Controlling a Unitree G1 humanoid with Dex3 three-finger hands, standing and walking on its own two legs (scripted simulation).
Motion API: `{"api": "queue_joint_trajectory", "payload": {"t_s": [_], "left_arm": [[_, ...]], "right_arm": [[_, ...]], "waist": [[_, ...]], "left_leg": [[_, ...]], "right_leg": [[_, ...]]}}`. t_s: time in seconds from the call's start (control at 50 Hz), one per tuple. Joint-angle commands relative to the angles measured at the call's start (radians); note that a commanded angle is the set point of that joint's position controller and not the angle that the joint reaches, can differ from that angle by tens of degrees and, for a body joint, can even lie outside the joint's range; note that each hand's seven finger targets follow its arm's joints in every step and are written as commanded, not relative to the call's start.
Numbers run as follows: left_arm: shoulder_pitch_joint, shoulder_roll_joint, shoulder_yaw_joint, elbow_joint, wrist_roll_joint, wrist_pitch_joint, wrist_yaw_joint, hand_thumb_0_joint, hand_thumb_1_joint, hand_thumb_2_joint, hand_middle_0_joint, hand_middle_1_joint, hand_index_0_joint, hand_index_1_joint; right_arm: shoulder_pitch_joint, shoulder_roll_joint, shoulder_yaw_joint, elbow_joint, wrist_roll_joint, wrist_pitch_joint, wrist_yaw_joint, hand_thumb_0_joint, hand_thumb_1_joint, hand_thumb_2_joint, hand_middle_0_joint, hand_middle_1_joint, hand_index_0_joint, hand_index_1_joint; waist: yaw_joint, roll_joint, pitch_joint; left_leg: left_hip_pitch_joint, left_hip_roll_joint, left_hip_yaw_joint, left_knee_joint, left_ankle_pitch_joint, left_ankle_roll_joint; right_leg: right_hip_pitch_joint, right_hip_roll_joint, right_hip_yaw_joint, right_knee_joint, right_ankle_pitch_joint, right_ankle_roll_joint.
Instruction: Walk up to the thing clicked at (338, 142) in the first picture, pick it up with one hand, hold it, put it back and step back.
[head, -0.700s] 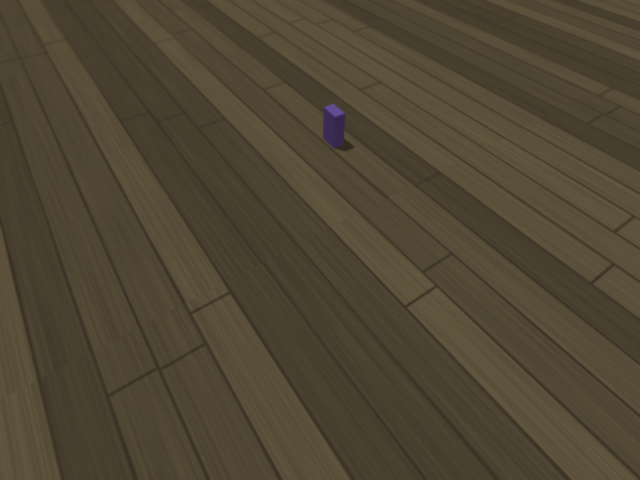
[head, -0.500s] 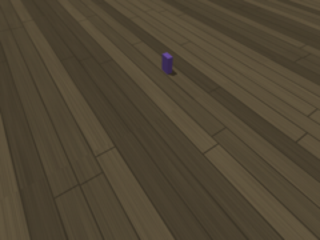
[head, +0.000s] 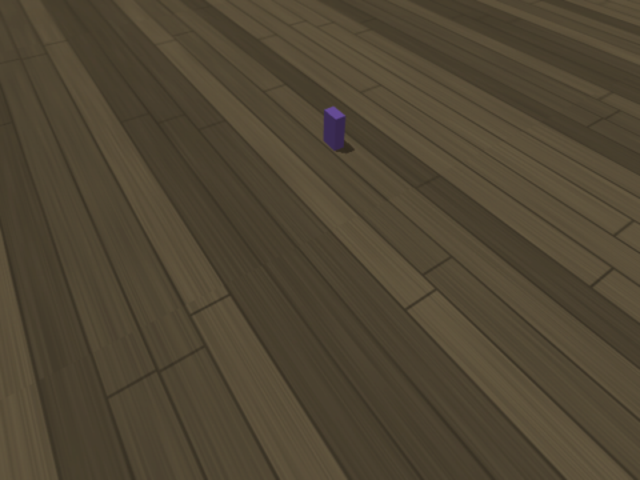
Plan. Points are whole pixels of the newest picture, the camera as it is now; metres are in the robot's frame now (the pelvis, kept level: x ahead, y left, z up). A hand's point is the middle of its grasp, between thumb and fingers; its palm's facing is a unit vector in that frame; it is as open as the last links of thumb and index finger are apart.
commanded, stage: stand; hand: left
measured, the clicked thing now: (334, 128) +1.79 -0.08 -0.69
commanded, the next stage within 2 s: walk up in 0.42 s
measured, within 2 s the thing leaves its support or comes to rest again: neither
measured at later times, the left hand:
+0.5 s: hand out of the picture +0.08 +0.26 -0.15, palm faces -0.03 -0.95 -0.33, open 7.4 cm
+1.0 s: hand (204, 430) +0.22 +0.18 -0.14, palm faces -0.04 -0.93 -0.38, open 7.4 cm
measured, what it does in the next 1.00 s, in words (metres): walks ahead: right foot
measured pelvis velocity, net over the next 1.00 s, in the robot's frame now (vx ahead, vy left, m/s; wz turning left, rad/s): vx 0.17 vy -0.10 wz -0.10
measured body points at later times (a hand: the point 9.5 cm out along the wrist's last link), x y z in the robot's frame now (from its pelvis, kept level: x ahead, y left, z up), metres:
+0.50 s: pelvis +0.01 +0.00 +0.00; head +0.01 +0.00 +0.45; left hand +0.08 +0.31 -0.13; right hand +0.08 -0.30 -0.13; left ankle -0.01 +0.13 -0.74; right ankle -0.01 -0.11 -0.74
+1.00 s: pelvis +0.17 -0.10 -0.01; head +0.15 -0.12 +0.44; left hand +0.22 +0.22 -0.11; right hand +0.24 -0.43 -0.12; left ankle +0.25 +0.03 -0.68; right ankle +0.15 -0.20 -0.75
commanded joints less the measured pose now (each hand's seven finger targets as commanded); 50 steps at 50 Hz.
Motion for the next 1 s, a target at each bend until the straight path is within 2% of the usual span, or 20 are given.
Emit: {"api": "queue_joint_trajectory", "payload": {"t_s": [0.0,0.38,0.4,0.42,0.44,0.48,0.5,0.52,0.6,0.64,0.66,0.7,0.72,0.74,0.76,0.78,0.8,0.86,0.88,0.98], "left_arm": [[-0.043,0.217,0.036,-0.062,0.003,-0.027,0.017,0.000,0.900,0.900,-0.200,-0.300,-0.200,-0.300],[-0.030,0.217,0.034,-0.062,0.005,-0.024,0.017,0.000,0.900,0.900,-0.200,-0.300,-0.200,-0.300],[0.036,0.329,0.107,-0.138,0.028,-0.036,-0.023,0.000,0.900,0.900,-0.200,-0.300,-0.200,-0.300],[-0.002,0.315,0.108,-0.143,0.037,-0.034,-0.037,0.000,0.900,0.900,-0.200,-0.300,-0.200,-0.300],[-0.068,0.288,0.107,-0.167,0.036,-0.030,-0.047,0.000,0.900,0.900,-0.200,-0.300,-0.200,-0.300],[-0.163,0.245,0.100,-0.222,0.041,-0.035,-0.057,0.000,0.900,0.900,-0.200,-0.300,-0.200,-0.300],[-0.172,0.252,0.100,-0.240,0.041,-0.042,-0.058,0.000,0.900,0.900,-0.200,-0.300,-0.200,-0.300],[-0.156,0.266,0.098,-0.242,0.034,-0.049,-0.064,0.000,0.900,0.900,-0.200,-0.300,-0.200,-0.300],[-0.003,0.270,0.108,-0.222,0.024,-0.042,-0.100,0.000,0.900,0.900,-0.200,-0.300,-0.200,-0.300],[0.031,0.267,0.113,-0.215,0.023,-0.042,-0.103,0.000,0.900,0.900,-0.200,-0.300,-0.200,-0.300],[0.056,0.263,0.119,-0.201,0.023,-0.045,-0.100,0.000,0.900,0.900,-0.200,-0.300,-0.200,-0.300],[0.193,0.284,0.135,-0.154,0.025,-0.051,-0.086,0.000,0.900,0.900,-0.200,-0.300,-0.200,-0.300],[0.319,0.334,0.158,-0.110,0.026,-0.061,-0.070,0.000,0.900,0.900,-0.200,-0.300,-0.200,-0.300],[0.434,0.410,0.186,-0.097,0.032,-0.066,-0.048,0.000,0.900,0.900,-0.200,-0.300,-0.200,-0.300],[0.363,0.457,0.186,-0.155,0.041,-0.075,-0.038,0.000,0.900,0.900,-0.200,-0.300,-0.200,-0.300],[0.219,0.483,0.174,-0.205,0.023,-0.075,-0.043,0.000,0.900,0.900,-0.200,-0.300,-0.200,-0.300],[0.155,0.483,0.172,-0.235,0.014,-0.077,-0.045,0.000,0.900,0.900,-0.200,-0.300,-0.200,-0.300],[0.088,0.370,0.141,-0.238,-0.002,-0.093,-0.036,0.000,0.900,0.900,-0.200,-0.300,-0.200,-0.300],[0.098,0.360,0.135,-0.233,-0.004,-0.099,-0.036,0.000,0.900,0.900,-0.200,-0.300,-0.200,-0.300],[0.108,0.364,0.134,-0.269,-0.003,-0.120,-0.032,0.000,0.900,0.900,-0.200,-0.300,-0.200,-0.300]], "right_arm": [[-0.033,-0.208,-0.038,-0.055,-0.002,-0.019,-0.016,0.000,-0.900,-0.900,0.200,0.300,0.200,0.300],[-0.029,-0.215,-0.040,-0.051,-0.002,-0.019,-0.015,0.000,-0.900,-0.900,0.200,0.300,0.200,0.300],[0.037,-0.334,-0.117,-0.115,-0.026,-0.046,0.009,0.000,-0.900,-0.900,0.200,0.300,0.200,0.300],[0.048,-0.342,-0.129,-0.101,-0.036,-0.051,0.020,0.000,-0.900,-0.900,0.200,0.300,0.200,0.300],[0.077,-0.341,-0.135,-0.101,-0.037,-0.051,0.025,0.000,-0.900,-0.900,0.200,0.300,0.200,0.300],[0.156,-0.374,-0.164,-0.102,-0.035,-0.062,0.026,0.000,-0.900,-0.900,0.200,0.300,0.200,0.300],[0.146,-0.389,-0.169,-0.115,-0.035,-0.073,0.023,0.000,-0.900,-0.900,0.200,0.300,0.200,0.300],[0.125,-0.384,-0.172,-0.132,-0.032,-0.078,0.023,0.000,-0.900,-0.900,0.200,0.300,0.200,0.300],[-0.007,-0.363,-0.166,-0.197,-0.036,-0.081,0.036,0.000,-0.900,-0.900,0.200,0.300,0.200,0.300],[-0.049,-0.357,-0.164,-0.214,-0.039,-0.077,0.045,0.000,-0.900,-0.900,0.200,0.300,0.200,0.300],[-0.054,-0.342,-0.160,-0.218,-0.037,-0.073,0.047,0.000,-0.900,-0.900,0.200,0.300,0.200,0.300],[-0.078,-0.318,-0.148,-0.226,-0.035,-0.062,0.049,0.000,-0.900,-0.900,0.200,0.300,0.200,0.300],[-0.046,-0.274,-0.132,-0.226,-0.039,-0.058,0.047,0.000,-0.900,-0.900,0.200,0.300,0.200,0.300],[-0.015,-0.186,-0.101,-0.241,-0.038,-0.057,0.049,0.000,-0.900,-0.900,0.200,0.300,0.200,0.300],[0.026,-0.190,-0.097,-0.252,-0.015,-0.047,0.051,0.000,-0.900,-0.900,0.200,0.300,0.200,0.300],[0.029,-0.293,-0.123,-0.244,-0.019,-0.039,0.046,0.000,-0.900,-0.900,0.200,0.300,0.200,0.300],[0.004,-0.338,-0.134,-0.239,-0.019,-0.047,0.048,0.000,-0.900,-0.900,0.200,0.300,0.200,0.300],[0.109,-0.316,-0.127,-0.178,0.007,-0.049,0.064,0.000,-0.900,-0.900,0.200,0.300,0.200,0.300],[0.144,-0.299,-0.126,-0.170,0.006,-0.045,0.070,0.000,-0.900,-0.900,0.200,0.300,0.200,0.300],[0.071,-0.290,-0.139,-0.234,-0.011,-0.034,0.098,0.000,-0.900,-0.900,0.200,0.300,0.200,0.300]], "waist": [[-0.004,-0.005,-0.077],[-0.004,0.004,-0.072],[-0.011,-0.017,-0.192],[-0.027,0.026,-0.106],[-0.059,0.071,-0.027],[-0.123,0.169,0.067],[-0.114,0.116,0.090],[-0.097,0.090,0.088],[-0.007,0.172,-0.008],[0.013,0.207,-0.008],[0.029,0.179,-0.016],[0.106,0.061,-0.049],[0.155,-0.122,-0.115],[0.205,-0.387,-0.121],[0.157,-0.377,-0.093],[0.097,-0.243,-0.006],[0.074,-0.174,0.068],[-0.005,-0.098,0.090],[-0.009,-0.105,0.082],[0.002,-0.084,0.087]], "left_leg": [[0.016,0.111,-0.079,-0.040,0.138,0.041],[0.001,0.109,-0.085,-0.050,0.123,0.045],[0.054,0.093,-0.093,0.050,-0.414,0.113],[0.026,0.112,-0.131,0.031,-0.567,0.129],[0.051,0.144,-0.184,-0.029,-0.644,0.147],[0.142,0.372,-0.432,-0.212,-0.611,0.259],[0.159,0.422,-0.472,-0.236,-0.535,0.287],[0.181,0.425,-0.466,-0.240,-0.479,0.292],[0.068,0.282,-0.191,-0.211,-0.450,0.215],[-0.052,0.228,-0.082,-0.170,-0.361,0.180],[-0.106,0.206,-0.039,-0.120,-0.349,0.167],[-0.244,0.150,0.057,0.093,-0.340,0.142],[-0.383,0.085,0.105,0.376,-0.316,0.117],[-0.569,-0.024,0.123,0.687,-0.474,0.096],[-0.644,-0.074,0.003,0.861,-0.413,0.050],[-0.582,0.005,-0.062,0.877,-0.338,0.041],[-0.584,0.053,-0.088,0.873,-0.276,0.048],[-0.476,0.094,-0.107,0.774,-0.120,0.062],[-0.441,0.087,-0.091,0.745,-0.079,0.058],[-0.481,0.111,-0.053,0.540,0.011,0.003]], "right_leg": [[0.005,-0.139,0.100,-0.051,0.164,-0.017],[0.015,-0.141,0.098,-0.055,0.149,-0.017],[-0.041,-0.090,0.128,0.038,-0.386,-0.054],[-0.201,-0.097,0.140,0.093,-0.514,-0.063],[-0.361,-0.066,0.097,0.158,-0.505,-0.051],[-0.621,-0.040,0.022,0.478,-0.300,-0.015],[-0.662,-0.091,0.101,0.501,-0.291,-0.016],[-0.645,-0.120,0.122,0.478,-0.282,-0.013],[-0.430,-0.118,0.036,0.419,-0.207,0.012],[-0.250,-0.103,-0.015,0.316,-0.122,0.015],[-0.161,-0.089,-0.034,0.275,-0.065,0.015],[0.082,-0.055,-0.092,0.189,0.043,0.011],[0.298,-0.026,-0.059,0.199,-0.035,-0.001],[0.370,-0.119,0.143,0.067,-0.324,-0.021],[0.246,-0.344,0.602,-0.180,-0.734,-0.094],[0.055,-0.439,0.752,-0.281,-0.874,-0.175],[-0.024,-0.438,0.739,-0.280,-0.812,-0.226],[-0.130,-0.295,0.375,-0.214,-0.505,-0.148],[-0.146,-0.274,0.317,-0.210,-0.451,-0.138],[-0.120,-0.265,0.207,-0.238,-0.384,-0.180]]}}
